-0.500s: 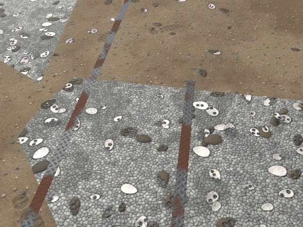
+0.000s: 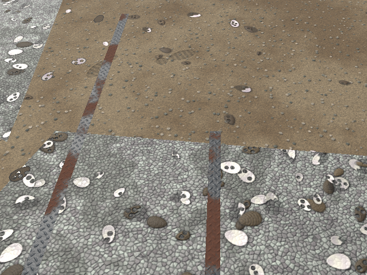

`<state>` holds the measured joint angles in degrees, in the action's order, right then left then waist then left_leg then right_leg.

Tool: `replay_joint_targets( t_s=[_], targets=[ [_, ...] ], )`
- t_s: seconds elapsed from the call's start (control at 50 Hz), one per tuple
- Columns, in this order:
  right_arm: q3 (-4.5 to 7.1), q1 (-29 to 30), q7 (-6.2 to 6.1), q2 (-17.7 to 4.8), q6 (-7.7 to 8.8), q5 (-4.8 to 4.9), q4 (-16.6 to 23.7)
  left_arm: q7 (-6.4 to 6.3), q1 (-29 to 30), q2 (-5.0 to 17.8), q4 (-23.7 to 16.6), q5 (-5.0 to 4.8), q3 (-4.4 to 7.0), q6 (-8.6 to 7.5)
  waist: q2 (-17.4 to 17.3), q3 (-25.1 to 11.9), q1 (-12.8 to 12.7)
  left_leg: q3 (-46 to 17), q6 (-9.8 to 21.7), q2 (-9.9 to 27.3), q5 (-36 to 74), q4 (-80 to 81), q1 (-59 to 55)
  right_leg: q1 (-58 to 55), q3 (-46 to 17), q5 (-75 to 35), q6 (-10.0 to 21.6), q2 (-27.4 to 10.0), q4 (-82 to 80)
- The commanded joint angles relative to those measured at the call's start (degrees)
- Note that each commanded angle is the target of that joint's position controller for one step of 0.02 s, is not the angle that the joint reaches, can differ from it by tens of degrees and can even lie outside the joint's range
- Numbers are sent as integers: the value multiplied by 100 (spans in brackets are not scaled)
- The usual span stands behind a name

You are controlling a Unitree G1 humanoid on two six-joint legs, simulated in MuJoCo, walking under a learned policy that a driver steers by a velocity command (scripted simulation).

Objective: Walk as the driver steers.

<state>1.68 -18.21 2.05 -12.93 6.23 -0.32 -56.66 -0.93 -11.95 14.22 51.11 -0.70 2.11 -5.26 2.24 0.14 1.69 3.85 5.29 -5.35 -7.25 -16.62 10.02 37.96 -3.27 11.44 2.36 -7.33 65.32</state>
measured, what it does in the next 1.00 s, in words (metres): walks ahead: right foot, then left foot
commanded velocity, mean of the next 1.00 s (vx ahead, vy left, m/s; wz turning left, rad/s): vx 0.38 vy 0.00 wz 0.00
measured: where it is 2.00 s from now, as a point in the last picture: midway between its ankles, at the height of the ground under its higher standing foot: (206, 272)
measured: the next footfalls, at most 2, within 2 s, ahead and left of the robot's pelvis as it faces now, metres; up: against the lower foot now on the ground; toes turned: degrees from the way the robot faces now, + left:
right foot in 0.30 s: +0.34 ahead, -0.17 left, +0.00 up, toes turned -2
left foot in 0.80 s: +0.60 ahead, +0.05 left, +0.00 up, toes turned +2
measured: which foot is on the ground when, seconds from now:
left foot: down 0.00-0.32, up 0.34-0.78, down 0.80-1.00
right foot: up 0.00-0.28, down 0.30-0.80, up 0.82-1.00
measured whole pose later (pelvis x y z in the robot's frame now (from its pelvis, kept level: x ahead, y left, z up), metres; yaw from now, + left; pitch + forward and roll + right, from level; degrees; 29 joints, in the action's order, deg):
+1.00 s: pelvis +0.47 -0.04 -0.01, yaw +0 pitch +2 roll +0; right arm 1.4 -6.8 0.4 -11.8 2.9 -1.5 -53.4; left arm -2.4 -12.7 13.6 56.1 -0.2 2.4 -0.5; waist 1.8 1.6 -0.2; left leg 2.6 3.8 -2.0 -4.3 -25.3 22.9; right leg 23.5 -1.9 28.0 -2.4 -2.7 52.3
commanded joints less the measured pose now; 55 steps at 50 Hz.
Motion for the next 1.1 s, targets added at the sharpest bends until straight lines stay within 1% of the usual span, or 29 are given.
replay_joint_targets(
  t_s=[0.02, 0.1, 0.2, 0.24, 0.28, 0.3, 0.32, 0.34, 0.36, 0.38, 0.4, 0.42, 0.48, 0.56, 0.62, 0.66, 0.72, 0.76, 0.78, 0.8, 0.82, 0.84, 0.86, 0.88, 0.9, 0.94, 0.98, 1.04, 1.1],
  targets=[
    [119, 231, -113, -755, 104, 7, 313, -41, -201, 268, -240, 73, 79, 19, -432, 311, -268, -1191, 981, 1601, 396, 1186, 611, 119, -7, -920, -158, -242, -801],
    [146, -235, -202, -914, 26, 98, 216, 33, 732, 166, -484, 18, 39, -49, -437, 305, 70, -919, 726, 1515, 484, 1088, 94, -57, 213, -1757, -205, 18, -2469],
    [182, -653, -217, -974, -94, 153, 26, 208, 1429, 248, -766, -57, 17, -101, -521, 464, 277, -1025, 646, 1874, 333, 679, -830, -48, 249, -1247, -99, 185, -3340],
    [217, -600, -230, -1042, -155, 157, 16, 266, 1297, 374, -800, -58, 56, -152, -598, 384, 127, -1107, 555, 2012, 619, 365, -1083, -375, 297, -782, 63, 279, -3576],
    [198, -382, -231, -1016, -218, 127, 73, 258, 261, 680, -521, -43, 233, -190, -613, -194, -460, -822, 348, 1707, 2222, -855, -987, -1833, 573, -571, 301, 614, -3820],
    [102, -328, -228, -792, -218, 46, 190, 214, -907, 1091, -224, -8, 391, -202, -313, -1019, -902, -498, 147, 1355, 2064, -2403, -180, -3515, 34, -715, 617, 130, -3661],
    [-102, -912, -174, -131, -95, 23, 295, 201, -1686, 1759, -70, 83, 558, -153, 1115, -1864, -819, -60, -320, 389, -85, -4768, 2261, -5871, -2442, -99, 1512, -1313, -3985],
    [-77, -922, -144, -324, 66, 114, 206, 224, -1778, 1317, -43, 71, 432, -147, 1276, -2238, -850, -947, -266, 249, -2406, -5720, 3110, -6134, -3942, 378, 1725, -1626, -4786],
    [72, -395, -122, -886, 149, 269, 354, 224, -1247, 956, -133, 40, 309, -161, 863, -1377, -743, -1067, -133, 619, -2080, -6072, 3600, -5432, -3150, 408, 1391, -1439, -4830],
    [88, -10, -142, -933, 161, 279, 460, 224, -670, 744, -276, 31, 233, -147, 449, -887, -569, -895, -93, 950, -1510, -5898, 3492, -4585, -2293, -15, 1194, -1211, -4930],
    [110, 186, -179, -854, 125, 199, 486, 254, -279, 561, -336, 48, 171, -138, 122, -504, -406, -798, -124, 1146, -1096, -5520, 3263, -3820, -1717, -417, 1096, -953, -5155],
    [144, 144, -207, -775, 42, 141, 478, 278, -105, 424, -339, 81, 127, -152, 184, -317, -216, -813, -147, 1317, -815, -5168, 2909, -3313, -1279, -657, 983, -722, -5363],
    [136, -36, -230, -488, -148, 111, 435, 289, -313, 494, -132, 98, 152, -190, 198, -124, -22, -698, -267, 1354, -402, -4775, 2635, -2829, -673, -1402, 1054, -502, -5682],
    [169, 798, -235, -477, -161, 54, 736, 160, -708, 645, 65, 89, 187, -139, 81, 101, -165, -668, -411, 1367, 561, -3589, 3261, -3109, -328, -1876, 1031, -478, -5809],
    [118, 1343, -193, -322, -116, 39, 880, 84, -764, 670, 131, 95, 157, -75, 128, 235, -271, -389, -421, 1082, 1247, -2311, 2644, -2890, 244, -2943, 798, -184, -5645],
    [90, 1640, -156, -284, -110, 45, 942, 58, -994, 731, 259, 74, 157, -36, 173, 182, -404, -252, -424, 882, 1490, -1887, 2269, -2992, 340, -3163, 744, -182, -5480],
    [98, 1766, -90, -390, -99, 46, 1003, 18, -1004, 704, 396, 39, 152, 51, 282, 128, -374, -395, -273, 802, 1282, -1465, 2148, -3518, 211, -3353, 683, -387, -5028],
    [174, 1425, -66, -626, -54, -1, 923, -15, -806, 769, 417, 16, 187, 103, 335, -96, -128, -431, -103, 703, 993, -1179, 1722, -3810, 68, -3545, 550, -461, -4527],
    [240, 944, -79, -750, -22, -40, 743, -27, -672, 763, 396, 0, 189, 126, 252, -341, 118, -323, 1, 567, 1320, -831, 1087, -3835, 134, -3711, 418, -262, -3992],
    [338, 467, -112, -1067, 9, -94, 573, -21, -840, 693, 377, 61, 165, 124, -122, -772, 195, -485, 130, 822, 3193, -826, 92, -3555, 315, -3211, 200, 143, -3141],
    [350, 19, -146, -1319, -16, -219, 514, 10, -1403, 280, 401, 182, 34, 77, -910, -1576, 18, -1594, 758, 1939, 5470, -1420, -1867, -2089, 482, -951, -106, 655, -1621],
    [239, -156, -137, -982, -91, -174, 428, 56, -2025, -144, 633, 114, -116, 71, -1797, -2357, -48, -2756, 1592, 2906, 6033, -1274, -2651, -1257, 143, 2682, -343, 1039, -245],
    [168, -28, -94, -740, -150, -31, 481, 78, -1825, 372, 683, 23, 16, 120, -1210, -2270, 25, -2755, 1471, 2656, 4671, -1014, -2133, -1157, -323, 2921, -382, 831, 229],
    [155, 503, -100, -730, -182, 38, 575, 52, -1319, 529, 544, -54, 74, 191, -887, -1552, -59, -2405, 1234, 2465, 3404, -729, -1387, -806, -195, 2646, -417, 639, 283],
    [121, 937, -123, -658, -204, 15, 660, -20, -948, 521, 475, -34, 102, 286, -552, -1061, -142, -2202, 1054, 2276, 2289, -414, -602, -783, -94, 2279, -461, 459, 75],
    [93, 1473, -162, -601, -256, -88, 716, -143, -853, 356, 447, 40, 120, 485, -731, -588, -413, -1706, 766, 1901, 997, 103, 753, -1493, -27, 1714, -513, 274, -779],
    [108, 1499, -204, -602, -296, -170, 669, -220, -956, 160, 522, 69, 92, 557, -977, -556, -453, -1354, 733, 1655, 631, 269, 1185, -2024, 171, 1503, -519, 392, -1518],
    [117, 1393, -268, -631, -328, -93, 574, -239, -878, 171, 581, 85, 100, 612, -952, -692, -399, -1338, 698, 1634, -530, 386, 1200, -2469, 248, 788, -437, 426, -2416],
    [89, 1378, -314, -568, -417, 31, 472, -183, -804, 171, 651, 183, 112, 637, -852, -368, -482, -1264, 295, 1417, -2189, 436, 1614, -3010, 421, 95, -246, 539, -3398]
  ],
)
